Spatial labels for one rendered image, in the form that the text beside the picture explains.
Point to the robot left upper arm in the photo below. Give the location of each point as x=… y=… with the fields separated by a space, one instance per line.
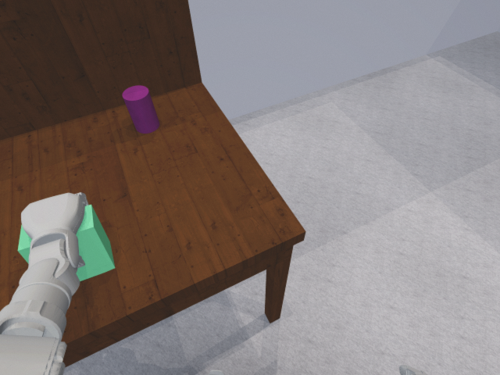
x=31 y=355

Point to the sponge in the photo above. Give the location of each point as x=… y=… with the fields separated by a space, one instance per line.
x=94 y=246

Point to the left robot hand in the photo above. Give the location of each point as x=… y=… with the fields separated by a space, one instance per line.
x=65 y=211

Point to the table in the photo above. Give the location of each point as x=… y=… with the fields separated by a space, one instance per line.
x=187 y=209

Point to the left robot forearm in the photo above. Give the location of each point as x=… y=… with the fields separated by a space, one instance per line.
x=39 y=305

